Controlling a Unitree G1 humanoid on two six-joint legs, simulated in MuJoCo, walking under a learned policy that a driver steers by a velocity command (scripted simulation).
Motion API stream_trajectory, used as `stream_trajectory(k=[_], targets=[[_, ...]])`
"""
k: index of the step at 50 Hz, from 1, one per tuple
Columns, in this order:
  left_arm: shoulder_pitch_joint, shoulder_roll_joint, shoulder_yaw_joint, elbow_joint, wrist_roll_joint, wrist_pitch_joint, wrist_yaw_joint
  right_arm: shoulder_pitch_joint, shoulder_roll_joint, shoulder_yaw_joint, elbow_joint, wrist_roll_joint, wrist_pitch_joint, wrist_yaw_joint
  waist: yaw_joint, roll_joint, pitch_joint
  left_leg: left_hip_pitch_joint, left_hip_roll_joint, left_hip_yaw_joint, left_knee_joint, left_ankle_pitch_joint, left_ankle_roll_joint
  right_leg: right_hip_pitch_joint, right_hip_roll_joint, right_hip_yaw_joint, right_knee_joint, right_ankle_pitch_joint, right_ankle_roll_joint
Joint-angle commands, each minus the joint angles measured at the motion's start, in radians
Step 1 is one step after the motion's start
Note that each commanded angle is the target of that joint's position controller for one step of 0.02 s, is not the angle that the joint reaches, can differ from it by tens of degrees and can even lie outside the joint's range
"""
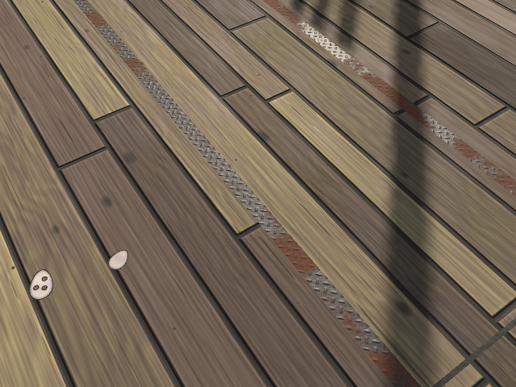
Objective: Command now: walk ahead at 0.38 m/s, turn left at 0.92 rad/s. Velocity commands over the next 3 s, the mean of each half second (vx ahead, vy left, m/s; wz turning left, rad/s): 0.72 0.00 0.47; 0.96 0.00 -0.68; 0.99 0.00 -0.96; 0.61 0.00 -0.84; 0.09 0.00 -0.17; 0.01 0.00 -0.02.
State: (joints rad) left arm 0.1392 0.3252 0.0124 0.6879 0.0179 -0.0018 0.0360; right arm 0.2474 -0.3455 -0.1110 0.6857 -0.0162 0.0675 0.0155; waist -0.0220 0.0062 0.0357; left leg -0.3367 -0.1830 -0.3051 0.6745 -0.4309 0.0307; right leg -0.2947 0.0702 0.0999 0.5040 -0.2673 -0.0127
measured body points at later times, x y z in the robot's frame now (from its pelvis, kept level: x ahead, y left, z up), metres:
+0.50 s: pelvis +0.22 +0.11 -0.02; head +0.26 +0.11 +0.43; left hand +0.05 +0.33 -0.14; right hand +0.52 -0.05 -0.09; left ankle +0.28 +0.23 -0.74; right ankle +0.02 -0.10 -0.70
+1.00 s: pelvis +0.63 +0.18 -0.04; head +0.65 +0.19 +0.41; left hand +0.78 +0.45 -0.16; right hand +0.66 -0.08 -0.17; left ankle +0.41 +0.31 -0.58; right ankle +0.71 +0.18 -0.74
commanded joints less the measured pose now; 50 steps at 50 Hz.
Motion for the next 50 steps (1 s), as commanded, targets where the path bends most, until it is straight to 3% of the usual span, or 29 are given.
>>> stream_trajectory(k=[1, 2, 3, 6, 8, 13, 19, 21, 22, 23, 24, 25, 26, 27, 28, 30, 33, 35, 36, 39, 41, 43, 44, 45, 46, 47, 48, 49, 50], targets=[[0.057, 0.233, 0.068, -0.042, 0.028, -0.017, 0.010, -0.122, -0.126, -0.011, -0.126, -0.025, -0.034, 0.000, 0.050, -0.117, -0.003, -0.460, 0.097, 0.119, 0.370, -0.005, -0.017, 0.260, -0.448, 0.559, -0.389, -0.595, -0.111], [0.027, 0.180, 0.053, -0.049, 0.022, -0.020, 0.004, -0.117, -0.133, -0.015, -0.118, -0.020, -0.038, 0.019, 0.034, -0.114, 0.002, -0.450, 0.119, 0.142, 0.405, 0.066, -0.023, 0.223, -0.393, 0.449, -0.372, -0.538, -0.103], [0.016, 0.154, 0.045, -0.054, 0.018, -0.027, -0.001, -0.093, -0.120, -0.010, -0.105, -0.018, -0.038, 0.036, 0.025, -0.122, -0.001, -0.446, 0.136, 0.168, 0.451, 0.115, -0.034, 0.222, -0.345, 0.341, -0.372, -0.452, -0.090], [0.098, 0.137, 0.044, -0.032, 0.014, -0.054, -0.012, -0.079, -0.090, 0.005, -0.101, -0.020, -0.034, 0.074, 0.038, -0.129, -0.003, -0.466, 0.179, 0.218, 0.565, 0.211, -0.038, 0.211, -0.293, 0.174, -0.380, -0.347, -0.080], [0.172, 0.135, 0.049, -0.006, 0.017, -0.077, -0.026, -0.114, -0.065, 0.019, -0.113, -0.020, -0.040, 0.075, 0.060, -0.107, 0.016, -0.508, 0.176, 0.192, 0.549, 0.262, -0.035, 0.225, -0.303, 0.154, -0.391, -0.335, -0.094], [0.278, 0.134, 0.058, 0.051, 0.015, -0.103, -0.040, -0.207, -0.062, 0.028, -0.120, -0.029, -0.056, 0.071, 0.097, -0.104, 0.079, -0.590, 0.163, 0.161, 0.387, 0.296, -0.038, 0.303, -0.333, 0.082, -0.436, -0.266, -0.134], [0.372, 0.118, 0.051, 0.135, 0.016, -0.101, -0.034, -0.392, -0.021, 0.069, -0.188, -0.025, -0.086, 0.096, 0.132, -0.124, 0.131, -0.428, 0.224, 0.345, 0.057, 0.237, 0.020, 0.310, -0.357, -0.058, -0.485, 0.026, -0.147], [0.373, 0.141, 0.052, 0.170, 0.007, -0.091, -0.035, -0.334, -0.013, 0.076, -0.180, -0.030, -0.094, 0.082, 0.079, -0.150, 0.096, -0.214, 0.176, 0.415, -0.036, 0.117, 0.065, 0.289, -0.351, -0.091, -0.385, 0.469, -0.147], [0.370, 0.168, 0.057, 0.183, 0.001, -0.089, -0.036, -0.204, -0.034, 0.063, -0.146, -0.028, -0.101, 0.064, 0.007, -0.156, 0.016, -0.013, 0.118, 0.426, -0.048, 0.087, 0.083, 0.262, -0.348, -0.114, -0.214, 0.837, -0.146], [0.326, 0.186, 0.059, 0.181, -0.008, -0.089, -0.037, 0.050, -0.065, 0.043, -0.068, -0.026, -0.111, 0.043, -0.132, -0.125, -0.110, 0.308, 0.098, 0.400, -0.103, 0.163, 0.096, 0.148, -0.309, -0.153, 0.054, 0.952, -0.128], [0.294, 0.155, 0.049, 0.145, -0.011, -0.099, -0.044, 0.258, -0.157, 0.011, -0.016, -0.044, -0.117, 0.015, -0.232, -0.032, -0.263, 0.647, 0.284, 0.196, -0.128, -0.031, 0.097, -0.117, -0.237, -0.171, 0.400, 0.624, -0.114], [0.314, -0.017, 0.016, 0.073, -0.028, -0.107, -0.060, 0.310, -0.283, -0.010, -0.017, -0.057, -0.129, -0.005, -0.172, 0.297, -0.413, 0.827, 0.608, -0.324, -0.312, -0.493, 0.102, -0.417, -0.069, -0.078, 0.764, -0.243, -0.098], [0.225, 0.081, 0.045, 0.079, -0.032, -0.103, -0.054, 0.278, -0.230, 0.002, -0.022, -0.053, -0.131, -0.014, -0.187, 0.122, -0.352, 0.663, 0.624, -0.448, -0.431, -0.482, 0.068, -0.462, -0.065, 0.062, 0.876, -0.140, -0.124], [0.192, 0.079, 0.053, 0.068, -0.033, -0.096, -0.056, 0.192, -0.169, 0.021, 0.004, -0.049, -0.131, -0.015, -0.110, 0.073, -0.174, 0.523, 0.579, -0.255, -0.409, -0.314, 0.050, -0.494, -0.120, 0.036, 0.865, -0.024, -0.128], [0.211, 0.051, 0.045, 0.088, -0.027, -0.090, -0.064, 0.122, -0.105, 0.034, 0.005, -0.041, -0.136, -0.008, -0.056, 0.053, -0.093, 0.404, 0.534, -0.112, -0.422, -0.121, 0.051, -0.457, -0.165, 0.004, 0.807, 0.043, -0.113], [0.274, 0.008, 0.043, 0.137, -0.003, -0.055, -0.081, 0.064, -0.035, 0.054, 0.013, -0.020, -0.147, -0.011, 0.013, 0.114, -0.033, 0.270, 0.449, 0.100, -0.474, 0.039, 0.018, -0.385, -0.198, -0.023, 0.775, 0.079, -0.082], [0.190, -0.028, 0.045, 0.118, -0.003, -0.016, -0.099, 0.099, 0.013, 0.064, 0.067, 0.002, -0.174, -0.005, 0.032, 0.102, 0.051, 0.245, 0.414, 0.285, -0.525, 0.290, -0.021, -0.465, -0.203, -0.051, 0.798, 0.137, -0.071], [0.110, -0.043, 0.038, 0.085, -0.006, -0.010, -0.105, 0.111, 0.035, 0.069, 0.091, 0.002, -0.186, 0.001, 0.041, 0.092, 0.093, 0.218, 0.375, 0.420, -0.546, 0.488, -0.046, -0.488, -0.186, -0.095, 0.747, 0.218, -0.073], [0.062, -0.049, 0.032, 0.064, -0.009, -0.011, -0.108, 0.118, 0.039, 0.070, 0.101, -0.002, -0.191, 0.000, 0.041, 0.112, 0.105, 0.217, 0.363, 0.464, -0.552, 0.583, -0.042, -0.493, -0.174, -0.126, 0.701, 0.259, -0.077], [-0.062, -0.038, 0.018, 0.013, -0.005, -0.016, -0.120, 0.159, 0.030, 0.074, 0.140, -0.007, -0.189, -0.020, 0.036, 0.066, 0.131, 0.293, 0.340, 0.564, -0.555, 0.866, -0.048, -0.492, -0.132, -0.227, 0.511, 0.312, -0.108], [-0.087, -0.032, 0.009, -0.004, -0.008, -0.017, -0.126, 0.146, -0.018, 0.070, 0.146, -0.006, -0.186, -0.039, 0.064, 0.051, 0.112, 0.311, 0.340, 0.614, -0.518, 1.186, -0.068, -0.338, -0.068, -0.309, 0.330, 0.325, -0.142], [-0.001, 0.013, 0.017, 0.015, -0.010, -0.007, -0.122, 0.141, -0.092, 0.053, 0.145, -0.008, -0.177, -0.068, 0.130, 0.102, 0.021, 0.384, 0.388, 0.610, -0.363, 1.556, -0.072, -0.164, -0.005, -0.343, 0.286, 0.291, -0.168], [0.130, 0.054, 0.032, 0.050, -0.009, -0.001, -0.114, 0.102, -0.126, 0.042, 0.132, -0.012, -0.165, -0.078, 0.204, 0.123, -0.051, 0.392, 0.410, 0.596, -0.205, 1.668, -0.070, -0.030, 0.023, -0.332, 0.288, 0.238, -0.186], [0.330, 0.104, 0.056, 0.106, -0.006, 0.004, -0.103, 0.035, -0.152, 0.033, 0.110, -0.019, -0.150, -0.082, 0.304, 0.128, -0.134, 0.338, 0.429, 0.569, 0.033, 1.687, -0.058, 0.167, 0.034, -0.289, 0.284, 0.183, -0.217], [0.541, 0.160, 0.089, 0.173, -0.009, 0.002, -0.083, -0.034, -0.161, 0.026, 0.087, -0.022, -0.135, -0.074, 0.395, 0.077, -0.196, 0.203, 0.405, 0.542, 0.398, 1.461, -0.038, 0.393, 0.013, -0.188, 0.189, 0.136, -0.271], [0.490, 0.176, 0.116, 0.176, -0.051, 0.005, -0.061, -0.104, -0.089, 0.035, 0.084, -0.016, -0.131, -0.045, 0.369, -0.151, -0.117, -0.035, 0.169, 0.529, 0.844, 0.382, -0.028, 0.481, -0.027, -0.081, 0.047, 0.119, -0.307], [0.348, 0.243, 0.114, 0.147, -0.021, 0.006, -0.061, 0.009, 0.048, 0.082, -0.007, -0.039, -0.157, -0.032, 0.127, -0.244, -0.088, -0.385, 0.121, 0.396, 1.085, -0.061, -0.050, 0.552, -0.140, 0.247, 0.164, 0.413, -0.389], [0.319, 0.275, 0.127, 0.104, -0.004, 0.008, -0.053, 0.026, 0.019, 0.091, -0.081, -0.016, -0.181, -0.026, 0.133, -0.210, -0.280, -0.549, 0.123, 0.205, 1.121, -0.073, -0.059, 0.689, -0.299, 0.655, -0.112, -0.051, -0.559], [0.302, 0.179, 0.111, 0.098, 0.007, 0.003, -0.040, -0.018, -0.036, 0.091, -0.071, -0.028, -0.204, -0.022, 0.109, -0.011, -0.115, -0.590, 0.184, 0.184, 0.976, 0.002, -0.036, 0.527, -0.319, 0.738, -0.297, -0.266, -0.487]])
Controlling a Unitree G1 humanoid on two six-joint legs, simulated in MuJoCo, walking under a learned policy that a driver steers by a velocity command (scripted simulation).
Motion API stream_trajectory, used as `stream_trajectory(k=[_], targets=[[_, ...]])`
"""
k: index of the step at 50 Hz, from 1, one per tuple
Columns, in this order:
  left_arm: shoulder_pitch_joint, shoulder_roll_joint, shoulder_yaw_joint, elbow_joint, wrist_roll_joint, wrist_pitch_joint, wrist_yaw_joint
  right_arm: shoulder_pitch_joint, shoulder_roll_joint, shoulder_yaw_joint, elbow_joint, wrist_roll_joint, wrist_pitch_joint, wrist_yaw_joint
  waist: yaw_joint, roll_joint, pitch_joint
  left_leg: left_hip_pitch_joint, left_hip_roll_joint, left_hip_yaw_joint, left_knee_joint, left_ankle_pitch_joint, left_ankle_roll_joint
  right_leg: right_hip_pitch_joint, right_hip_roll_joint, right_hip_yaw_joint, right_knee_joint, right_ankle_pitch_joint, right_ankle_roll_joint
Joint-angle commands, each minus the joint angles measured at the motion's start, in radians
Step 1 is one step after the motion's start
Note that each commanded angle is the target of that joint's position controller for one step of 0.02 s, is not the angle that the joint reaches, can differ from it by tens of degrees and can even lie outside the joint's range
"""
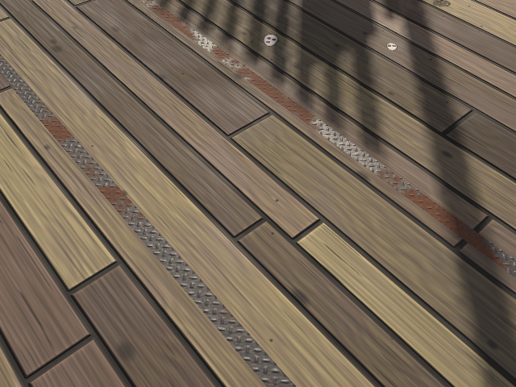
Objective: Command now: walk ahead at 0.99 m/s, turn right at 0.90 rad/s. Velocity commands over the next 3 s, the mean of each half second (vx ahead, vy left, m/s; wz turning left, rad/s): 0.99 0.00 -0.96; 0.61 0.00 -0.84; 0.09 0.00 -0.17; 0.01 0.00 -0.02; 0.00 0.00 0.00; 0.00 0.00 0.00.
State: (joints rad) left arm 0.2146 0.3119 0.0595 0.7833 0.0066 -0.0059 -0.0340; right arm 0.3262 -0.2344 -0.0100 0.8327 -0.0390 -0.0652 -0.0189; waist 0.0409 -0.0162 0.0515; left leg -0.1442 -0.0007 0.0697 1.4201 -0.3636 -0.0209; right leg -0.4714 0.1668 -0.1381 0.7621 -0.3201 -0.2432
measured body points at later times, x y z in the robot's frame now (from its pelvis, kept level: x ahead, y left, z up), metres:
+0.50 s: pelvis +0.44 +0.04 +0.04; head +0.46 +0.03 +0.49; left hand +0.70 +0.25 -0.06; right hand +0.39 -0.26 -0.06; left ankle +0.50 +0.16 -0.69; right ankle +0.33 -0.01 -0.58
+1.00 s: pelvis +0.73 -0.15 +0.03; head +0.78 -0.20 +0.48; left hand +1.00 -0.05 -0.10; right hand +0.62 -0.41 -0.08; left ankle +0.88 -0.07 -0.61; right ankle +0.75 -0.20 -0.69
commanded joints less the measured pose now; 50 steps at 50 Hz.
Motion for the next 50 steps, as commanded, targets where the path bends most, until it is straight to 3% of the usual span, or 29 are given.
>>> stream_trajectory(k=[1, 3, 4, 6, 9, 13, 15, 16, 17, 18, 19, 20, 21, 22, 25, 27, 31, 33, 35, 37, 38, 39, 40, 41, 42, 43, 45, 47, 50], targets=[[0.183, 0.140, 0.049, 0.015, 0.022, -0.003, 0.035, -0.133, -0.164, -0.015, -0.219, -0.008, -0.071, 0.016, -0.012, 0.101, -0.027, -0.727, 0.047, -0.192, 0.101, -0.011, 0.013, 0.534, -0.387, 0.905, -0.577, -0.212, -0.201], [0.138, 0.142, 0.043, 0.007, 0.013, -0.040, 0.043, -0.131, -0.147, -0.003, -0.207, -0.043, -0.030, 0.014, -0.081, 0.153, 0.049, -0.597, 0.096, -0.182, -0.035, -0.008, -0.020, 0.284, -0.295, 0.739, -0.574, -0.037, -0.155], [0.126, 0.130, 0.034, 0.007, 0.008, -0.055, 0.042, -0.138, -0.136, 0.003, -0.208, -0.047, -0.007, 0.016, -0.099, 0.153, 0.067, -0.538, 0.119, -0.164, -0.114, -0.010, -0.040, 0.169, -0.254, 0.674, -0.588, -0.011, -0.141], [0.124, 0.150, 0.040, 0.000, 0.003, -0.080, 0.036, -0.243, -0.120, 0.014, -0.256, -0.038, 0.008, 0.026, -0.077, 0.126, 0.085, -0.453, 0.136, -0.112, -0.328, 0.087, -0.065, 0.043, -0.187, 0.572, -0.621, 0.105, -0.125], [0.162, 0.155, 0.052, 0.006, -0.005, -0.085, 0.025, -0.387, -0.072, 0.036, -0.313, 0.002, 0.005, 0.038, 0.003, 0.043, 0.062, -0.327, 0.097, -0.070, -0.660, 0.366, -0.056, 0.053, -0.122, 0.492, -0.596, 0.302, -0.052], [0.198, 0.180, 0.068, 0.008, -0.009, -0.078, 0.020, -0.399, -0.117, 0.020, -0.327, 0.017, -0.004, 0.029, 0.040, -0.031, -0.021, -0.224, 0.027, -0.083, -0.871, 0.429, -0.021, 0.271, -0.164, 0.533, -0.483, 0.540, 0.017], [0.170, 0.223, 0.078, -0.001, 0.002, -0.078, 0.023, -0.231, -0.199, -0.016, -0.280, 0.020, -0.012, 0.011, -0.047, -0.030, -0.144, -0.029, -0.024, -0.096, -0.894, 0.279, -0.002, 0.352, -0.162, 0.538, -0.254, 0.764, 0.065], [0.112, 0.247, 0.082, -0.012, 0.005, -0.081, 0.018, -0.037, -0.239, -0.039, -0.235, 0.020, -0.017, -0.003, -0.173, -0.019, -0.236, 0.182, -0.006, -0.090, -0.892, 0.219, 0.008, 0.285, -0.132, 0.511, -0.030, 0.761, 0.088], [0.068, 0.165, 0.059, -0.041, 0.006, -0.094, 0.018, 0.195, -0.309, -0.070, -0.191, -0.002, -0.022, -0.024, -0.270, 0.048, -0.350, 0.425, 0.148, -0.228, -0.873, -0.045, 0.033, 0.127, -0.085, 0.452, 0.283, 0.540, 0.100], [0.084, -0.009, 0.013, -0.096, -0.015, -0.097, 0.022, 0.240, -0.370, -0.081, -0.178, -0.046, -0.022, -0.030, -0.212, 0.310, -0.387, 0.583, 0.417, -0.660, -1.031, -0.387, 0.061, -0.174, 0.003, 0.356, 0.564, -0.224, 0.112], [0.167, 0.028, -0.002, -0.123, -0.027, -0.086, 0.024, 0.085, -0.366, -0.093, -0.196, -0.035, -0.015, -0.018, -0.099, 0.433, -0.402, 0.514, 0.482, -1.032, -1.201, -0.540, 0.138, -0.311, -0.049, 0.301, 0.676, -0.135, 0.106], [0.097, 0.094, 0.007, -0.091, 0.001, -0.063, 0.026, -0.039, -0.238, -0.072, -0.227, -0.025, -0.008, -0.011, -0.097, 0.231, -0.249, 0.366, 0.423, -0.852, -1.195, -0.578, 0.142, -0.335, -0.132, 0.262, 0.682, -0.020, 0.110], [0.049, 0.107, 0.011, -0.094, 0.018, -0.052, 0.012, -0.064, -0.180, -0.059, -0.215, -0.016, -0.004, -0.004, -0.092, 0.115, -0.159, 0.243, 0.371, -0.650, -1.174, -0.375, 0.129, -0.312, -0.168, 0.234, 0.630, 0.037, 0.121], [0.014, 0.099, 0.012, -0.099, 0.025, -0.040, -0.004, -0.047, -0.162, -0.053, -0.189, -0.019, -0.004, -0.001, -0.085, 0.069, -0.117, 0.170, 0.328, -0.508, -1.177, -0.202, 0.110, -0.288, -0.196, 0.228, 0.599, 0.045, 0.132], [-0.064, 0.025, -0.013, -0.162, 0.033, -0.005, -0.038, 0.047, -0.112, -0.040, -0.088, 0.008, -0.033, 0.014, -0.061, 0.111, -0.033, 0.087, 0.286, -0.264, -1.210, 0.077, 0.079, -0.328, -0.257, 0.220, 0.578, 0.077, 0.141], [-0.120, 0.019, -0.023, -0.203, 0.032, 0.004, -0.046, 0.049, -0.112, -0.041, -0.070, 0.016, -0.049, 0.026, -0.047, 0.100, -0.015, 0.055, 0.276, -0.135, -1.243, 0.231, 0.070, -0.345, -0.262, 0.198, 0.548, 0.158, 0.144], [-0.253, 0.038, -0.034, -0.261, 0.024, 0.009, -0.060, 0.052, -0.143, -0.044, -0.039, 0.008, -0.067, 0.022, -0.035, 0.073, 0.071, 0.028, 0.230, 0.081, -1.313, 0.440, 0.052, -0.318, -0.250, 0.109, 0.308, 0.309, 0.136], [-0.312, 0.006, -0.049, -0.274, 0.033, 0.000, -0.071, 0.070, -0.162, -0.046, -0.024, 0.011, -0.064, 0.015, -0.039, 0.032, 0.130, 0.036, 0.213, 0.179, -1.273, 0.760, 0.031, -0.239, -0.220, 0.012, 0.107, 0.325, 0.120], [-0.284, 0.006, -0.049, -0.248, 0.041, -0.011, -0.071, 0.108, -0.207, -0.056, -0.016, 0.019, -0.054, 0.000, -0.031, 0.057, 0.074, 0.106, 0.190, 0.216, -1.143, 1.160, 0.010, -0.079, -0.117, -0.084, -0.022, 0.322, 0.102], [-0.059, 0.053, -0.024, -0.179, 0.043, -0.019, -0.054, 0.096, -0.271, -0.073, -0.027, 0.033, -0.029, -0.017, 0.085, 0.100, -0.068, 0.092, 0.230, 0.196, -0.819, 1.344, 0.008, 0.208, -0.044, -0.059, -0.089, 0.304, 0.073], [0.139, 0.093, 0.003, -0.113, 0.040, -0.028, -0.033, 0.064, -0.278, -0.076, -0.045, 0.037, -0.020, -0.014, 0.159, 0.107, -0.167, 0.018, 0.251, 0.171, -0.568, 1.242, 0.010, 0.427, -0.034, 0.014, -0.132, 0.344, 0.036], [0.204, 0.131, 0.028, -0.065, 0.035, -0.033, 0.003, 0.054, -0.248, -0.078, -0.053, 0.040, -0.014, 0.002, 0.155, 0.025, -0.185, -0.144, 0.164, 0.167, -0.279, 0.599, -0.011, 0.593, -0.076, 0.106, -0.221, 0.427, 0.018], [0.158, 0.239, 0.056, -0.086, 0.021, -0.025, 0.023, 0.117, -0.140, -0.060, -0.088, 0.020, -0.003, 0.007, 0.060, -0.147, -0.181, -0.421, 0.020, 0.166, 0.114, -0.271, -0.036, 0.752, -0.312, 0.364, -0.082, 1.178, -0.022], [0.184, 0.285, 0.077, -0.136, 0.026, -0.015, 0.017, 0.187, -0.161, -0.056, -0.162, 0.046, 0.008, -0.005, 0.055, -0.083, -0.496, -0.571, 0.007, -0.054, 0.328, -0.261, -0.059, 1.002, -0.529, 0.689, -0.123, 1.444, -0.240], [0.132, 0.241, 0.074, -0.169, 0.011, 0.000, 0.034, 0.115, -0.184, -0.046, -0.166, 0.037, 0.008, -0.014, 0.056, 0.046, -0.501, -0.574, 0.046, -0.109, 0.276, -0.118, -0.046, 0.889, -0.515, 0.715, -0.234, 1.209, -0.228], [0.058, 0.184, 0.060, -0.166, 0.001, 0.004, 0.045, 0.084, -0.173, -0.043, -0.165, 0.034, 0.011, -0.013, 0.010, 0.088, -0.340, -0.562, 0.081, -0.104, 0.178, -0.059, -0.044, 0.682, -0.472, 0.639, -0.310, 1.005, -0.199], [-0.006, 0.097, 0.028, -0.149, -0.005, -0.010, 0.056, 0.063, -0.157, -0.040, -0.155, -0.004, 0.037, -0.013, -0.067, 0.133, -0.159, -0.466, 0.122, -0.111, 0.014, -0.062, -0.044, 0.372, -0.386, 0.539, -0.391, 0.910, -0.136], [0.017, 0.080, 0.019, -0.114, -0.003, -0.028, 0.049, 0.068, -0.135, -0.039, -0.154, -0.008, 0.072, -0.013, -0.089, 0.127, -0.138, -0.355, 0.134, -0.108, -0.124, -0.071, -0.048, 0.211, -0.350, 0.462, -0.414, 0.986, -0.104], [0.042, 0.090, 0.022, -0.077, 0.016, -0.042, 0.038, 0.033, -0.093, -0.030, -0.159, 0.009, 0.078, -0.012, -0.085, 0.084, -0.183, -0.336, 0.112, -0.090, -0.286, 0.049, -0.025, 0.217, -0.295, 0.369, -0.397, 1.082, -0.052]])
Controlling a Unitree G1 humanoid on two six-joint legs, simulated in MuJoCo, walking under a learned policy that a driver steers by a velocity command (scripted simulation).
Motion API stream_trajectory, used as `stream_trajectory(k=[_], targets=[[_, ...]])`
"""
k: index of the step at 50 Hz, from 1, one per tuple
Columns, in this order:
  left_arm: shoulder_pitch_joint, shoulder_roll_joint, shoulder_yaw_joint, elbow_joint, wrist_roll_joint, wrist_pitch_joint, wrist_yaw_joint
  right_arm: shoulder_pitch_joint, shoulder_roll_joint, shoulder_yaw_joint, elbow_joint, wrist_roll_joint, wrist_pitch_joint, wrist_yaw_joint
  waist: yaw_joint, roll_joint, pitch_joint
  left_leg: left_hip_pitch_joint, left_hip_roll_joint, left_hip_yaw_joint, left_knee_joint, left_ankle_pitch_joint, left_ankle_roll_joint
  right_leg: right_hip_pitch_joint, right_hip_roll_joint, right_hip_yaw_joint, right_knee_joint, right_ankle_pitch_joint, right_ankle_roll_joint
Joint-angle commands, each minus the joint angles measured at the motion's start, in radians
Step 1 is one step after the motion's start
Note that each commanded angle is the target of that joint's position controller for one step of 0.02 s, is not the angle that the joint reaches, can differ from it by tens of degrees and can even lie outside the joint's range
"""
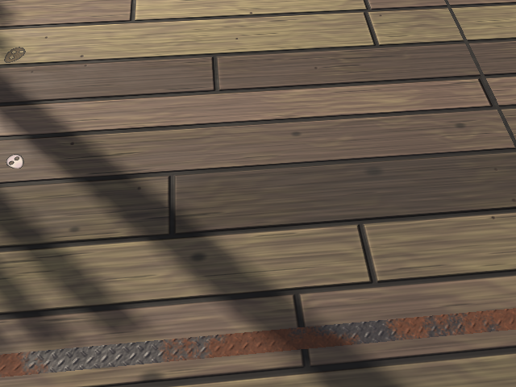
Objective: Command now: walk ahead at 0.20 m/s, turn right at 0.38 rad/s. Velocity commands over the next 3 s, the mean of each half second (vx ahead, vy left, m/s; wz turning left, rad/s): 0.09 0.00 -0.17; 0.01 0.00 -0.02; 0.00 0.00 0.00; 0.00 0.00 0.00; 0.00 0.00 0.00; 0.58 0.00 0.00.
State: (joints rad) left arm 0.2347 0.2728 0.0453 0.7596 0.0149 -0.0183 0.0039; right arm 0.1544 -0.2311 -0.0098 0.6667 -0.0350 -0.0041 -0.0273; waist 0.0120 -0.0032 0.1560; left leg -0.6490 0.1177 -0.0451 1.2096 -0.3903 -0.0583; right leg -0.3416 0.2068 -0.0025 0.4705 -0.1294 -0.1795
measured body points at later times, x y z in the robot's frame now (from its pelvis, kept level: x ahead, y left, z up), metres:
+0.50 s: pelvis +0.09 +0.07 +0.01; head +0.11 +0.08 +0.46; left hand +0.20 +0.32 -0.12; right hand +0.20 -0.18 -0.10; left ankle +0.13 +0.16 -0.73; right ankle +0.06 -0.05 -0.73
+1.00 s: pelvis +0.09 +0.06 +0.02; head +0.10 +0.06 +0.47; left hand +0.14 +0.31 -0.13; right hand +0.13 -0.20 -0.13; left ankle +0.13 +0.16 -0.73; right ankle +0.06 -0.05 -0.73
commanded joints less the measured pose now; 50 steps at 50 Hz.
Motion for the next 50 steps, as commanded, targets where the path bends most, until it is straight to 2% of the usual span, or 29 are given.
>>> stream_trajectory(k=[1, 4, 8, 10, 12, 13, 14, 15, 16, 17, 19, 21, 23, 25, 26, 27, 28, 31, 42, 50], targets=[[0.024, 0.117, 0.032, -0.043, 0.006, -0.029, -0.002, 0.189, -0.089, -0.028, 0.005, 0.007, 0.017, -0.002, -0.052, 0.047, -0.293, 0.171, -0.012, 0.028, -0.137, 0.134, 0.023, 0.101, -0.312, 0.205, -0.101, 0.878, -0.084], [0.051, 0.092, 0.024, -0.017, -0.002, -0.018, -0.001, 0.118, -0.085, -0.025, -0.008, 0.012, 0.022, 0.001, -0.018, -0.026, -0.283, 0.177, -0.036, 0.037, -0.275, 0.238, 0.040, 0.144, -0.280, 0.174, -0.101, 0.800, -0.019], [0.092, 0.093, 0.022, 0.007, 0.011, -0.006, -0.001, 0.051, -0.102, -0.026, -0.017, 0.021, 0.027, -0.004, 0.021, -0.065, -0.239, 0.197, -0.068, 0.035, -0.404, 0.192, 0.050, 0.201, -0.313, 0.214, -0.086, 0.708, -0.022], [0.094, 0.094, 0.019, 0.013, 0.018, -0.001, 0.000, 0.046, -0.107, -0.027, -0.015, 0.021, 0.024, -0.008, 0.025, -0.078, -0.215, 0.234, -0.089, 0.035, -0.479, 0.122, 0.065, 0.211, -0.337, 0.251, -0.059, 0.666, -0.032], [0.073, 0.093, 0.015, 0.017, 0.012, 0.005, 0.007, 0.078, -0.096, -0.024, -0.001, 0.022, 0.016, -0.012, 0.002, -0.076, -0.189, 0.323, -0.102, 0.037, -0.644, 0.132, 0.088, 0.195, -0.338, 0.285, -0.021, 0.564, -0.017], [0.054, 0.086, 0.010, 0.015, 0.000, 0.005, 0.013, 0.114, -0.087, -0.021, 0.013, 0.018, 0.006, -0.013, -0.027, -0.061, -0.183, 0.433, -0.084, 0.018, -0.794, 0.266, 0.102, 0.145, -0.316, 0.291, 0.004, 0.433, 0.019], [0.076, 0.051, -0.002, 0.006, -0.003, 0.000, 0.017, 0.133, -0.122, -0.024, 0.018, 0.006, -0.007, -0.019, -0.013, 0.017, -0.215, 0.560, 0.030, -0.087, -0.833, 0.502, 0.120, 0.081, -0.267, 0.275, 0.045, 0.237, 0.067], [0.183, 0.019, -0.006, 0.014, -0.010, 0.002, 0.019, 0.091, -0.198, -0.038, 0.000, 0.012, -0.005, -0.018, 0.054, 0.185, -0.246, 0.631, 0.200, -0.236, -0.791, 0.846, 0.222, 0.011, -0.147, 0.177, 0.118, -0.150, 0.107], [0.149, 0.058, 0.000, 0.039, -0.001, 0.020, 0.023, 0.099, -0.155, -0.030, 0.008, 0.025, 0.003, -0.013, 0.002, 0.183, -0.264, 0.553, 0.252, -0.291, -0.815, 0.884, 0.323, 0.054, -0.106, 0.106, 0.179, -0.320, 0.121], [0.100, 0.073, 0.006, 0.032, 0.001, 0.031, 0.021, 0.100, -0.125, -0.017, 0.011, 0.021, 0.001, -0.007, -0.007, 0.157, -0.234, 0.508, 0.236, -0.292, -0.850, 0.826, 0.337, 0.062, -0.110, 0.104, 0.221, -0.372, 0.129], [0.049, 0.063, 0.007, 0.033, -0.005, 0.049, 0.010, 0.055, -0.116, -0.007, 0.018, 0.012, 0.003, -0.007, 0.004, 0.140, -0.199, 0.452, 0.168, -0.217, -0.883, 0.670, 0.286, 0.089, -0.130, 0.097, 0.222, -0.368, 0.148], [0.070, 0.032, -0.004, 0.059, -0.006, 0.058, 0.005, 0.018, -0.126, -0.009, 0.029, 0.013, 0.008, -0.008, 0.029, 0.151, -0.190, 0.433, 0.089, -0.140, -0.874, 0.571, 0.223, 0.149, -0.143, 0.075, 0.106, -0.278, 0.165], [0.078, 0.022, -0.012, 0.089, -0.004, 0.055, 0.009, 0.024, -0.140, -0.015, 0.042, 0.022, 0.014, -0.006, 0.028, 0.134, -0.203, 0.441, 0.048, -0.111, -0.852, 0.489, 0.185, 0.217, -0.142, 0.058, -0.041, -0.119, 0.169], [0.037, 0.055, -0.012, 0.089, 0.009, 0.046, 0.014, 0.040, -0.134, -0.016, 0.050, 0.026, 0.012, -0.001, 0.004, 0.099, -0.203, 0.403, 0.029, -0.120, -0.862, 0.310, 0.138, 0.261, -0.211, 0.138, -0.088, -0.010, 0.165], [0.015, 0.084, -0.006, 0.098, 0.007, 0.043, 0.017, 0.061, -0.131, -0.019, 0.052, 0.030, 0.012, 0.005, -0.027, 0.049, -0.166, 0.392, -0.009, -0.094, -0.883, 0.216, 0.121, 0.212, -0.236, 0.162, -0.067, -0.004, 0.154], [0.011, 0.073, -0.005, 0.114, -0.003, 0.041, 0.017, 0.052, -0.131, -0.020, 0.065, 0.028, 0.014, 0.007, -0.019, 0.021, -0.139, 0.421, -0.024, -0.074, -0.885, 0.178, 0.115, 0.152, -0.233, 0.162, -0.073, -0.036, 0.147], [0.008, 0.059, -0.010, 0.124, -0.004, 0.037, 0.018, 0.041, -0.132, -0.022, 0.073, 0.024, 0.015, 0.006, -0.014, 0.018, -0.134, 0.444, -0.023, -0.073, -0.874, 0.192, 0.115, 0.136, -0.233, 0.164, -0.087, -0.042, 0.145], [0.008, 0.063, -0.010, 0.156, -0.003, 0.027, 0.027, 0.054, -0.130, -0.026, 0.099, 0.021, 0.012, 0.006, -0.019, -0.009, -0.156, 0.484, -0.020, -0.062, -0.841, 0.303, 0.126, 0.143, -0.241, 0.170, -0.105, -0.002, 0.137], [0.017, 0.056, -0.014, 0.266, -0.006, 0.023, 0.037, 0.074, -0.119, -0.026, 0.216, 0.021, 0.015, 0.004, -0.026, 0.001, -0.124, 0.493, -0.031, -0.054, -0.868, 0.248, 0.115, 0.132, -0.259, 0.184, -0.152, -0.030, 0.123], [0.034, 0.036, -0.022, 0.326, -0.007, 0.020, 0.040, 0.096, -0.103, -0.019, 0.295, 0.021, 0.014, 0.000, -0.027, 0.003, -0.112, 0.495, -0.032, -0.053, -0.877, 0.239, 0.111, 0.135, -0.261, 0.179, -0.165, -0.031, 0.119]])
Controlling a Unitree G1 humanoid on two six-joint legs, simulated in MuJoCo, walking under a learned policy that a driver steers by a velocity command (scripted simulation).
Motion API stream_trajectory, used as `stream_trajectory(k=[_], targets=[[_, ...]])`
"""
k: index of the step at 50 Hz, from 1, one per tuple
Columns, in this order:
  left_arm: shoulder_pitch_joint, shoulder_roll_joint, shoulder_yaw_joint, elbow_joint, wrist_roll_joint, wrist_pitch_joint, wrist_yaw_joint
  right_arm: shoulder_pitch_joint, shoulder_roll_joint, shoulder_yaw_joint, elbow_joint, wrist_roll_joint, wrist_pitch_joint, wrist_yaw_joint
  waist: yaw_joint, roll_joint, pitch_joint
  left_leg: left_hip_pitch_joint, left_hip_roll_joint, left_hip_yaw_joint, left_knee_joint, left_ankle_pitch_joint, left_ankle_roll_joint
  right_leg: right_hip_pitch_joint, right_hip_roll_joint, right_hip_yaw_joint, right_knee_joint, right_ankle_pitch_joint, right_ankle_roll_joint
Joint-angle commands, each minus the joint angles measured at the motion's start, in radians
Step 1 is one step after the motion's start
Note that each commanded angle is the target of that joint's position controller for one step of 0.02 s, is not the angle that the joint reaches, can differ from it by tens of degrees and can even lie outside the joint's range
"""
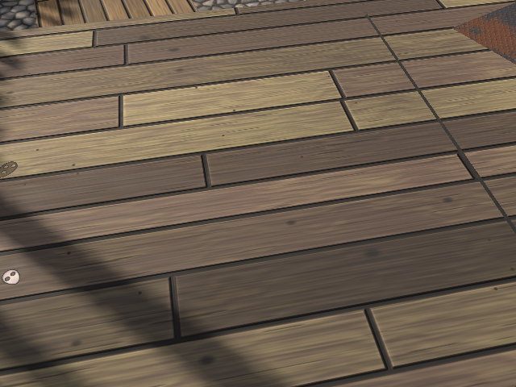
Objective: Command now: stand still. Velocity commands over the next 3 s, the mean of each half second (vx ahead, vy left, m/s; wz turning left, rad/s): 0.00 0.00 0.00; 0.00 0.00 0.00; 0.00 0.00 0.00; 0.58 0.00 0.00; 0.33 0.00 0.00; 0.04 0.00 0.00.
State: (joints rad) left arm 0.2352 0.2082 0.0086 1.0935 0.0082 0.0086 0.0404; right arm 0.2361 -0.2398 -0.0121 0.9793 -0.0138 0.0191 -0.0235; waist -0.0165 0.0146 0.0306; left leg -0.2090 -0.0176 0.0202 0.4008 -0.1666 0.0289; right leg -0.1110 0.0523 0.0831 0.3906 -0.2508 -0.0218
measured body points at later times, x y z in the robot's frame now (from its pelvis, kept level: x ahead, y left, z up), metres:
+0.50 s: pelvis +0.01 +0.00 +0.00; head +0.02 +0.00 +0.45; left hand +0.00 +0.23 -0.16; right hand +0.01 -0.24 -0.16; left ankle +0.03 +0.10 -0.74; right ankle -0.03 -0.11 -0.74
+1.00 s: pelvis +0.02 +0.00 +0.00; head +0.03 +0.00 +0.45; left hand -0.01 +0.22 -0.16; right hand +0.01 -0.22 -0.16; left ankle +0.03 +0.10 -0.74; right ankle -0.03 -0.11 -0.74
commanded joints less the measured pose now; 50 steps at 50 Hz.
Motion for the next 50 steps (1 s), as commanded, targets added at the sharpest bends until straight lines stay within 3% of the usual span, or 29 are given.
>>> stream_trajectory(k=[1, 22, 50], targets=[[0.036, 0.097, 0.013, -0.002, 0.000, -0.007, 0.004, 0.018, -0.091, -0.015, -0.009, 0.000, -0.009, -0.004, 0.002, -0.015, 0.015, 0.055, 0.104, -0.118, -0.069, 0.015, 0.023, -0.096, -0.106, 0.092, -0.086, 0.091, -0.038], [0.097, 0.039, -0.002, 0.065, -0.001, -0.014, 0.012, 0.067, -0.030, -0.003, 0.113, 0.000, -0.013, -0.014, 0.001, -0.016, 0.032, 0.061, 0.102, -0.112, -0.058, 0.049, 0.020, -0.093, -0.106, 0.077, -0.078, 0.123, -0.037], [0.161, -0.003, -0.007, 0.074, 0.001, -0.019, 0.018, 0.104, 0.014, -0.004, 0.165, 0.001, -0.015, -0.020, 0.003, -0.018, 0.046, 0.069, 0.100, -0.108, -0.047, 0.084, 0.021, -0.085, -0.109, 0.068, -0.067, 0.149, -0.033]])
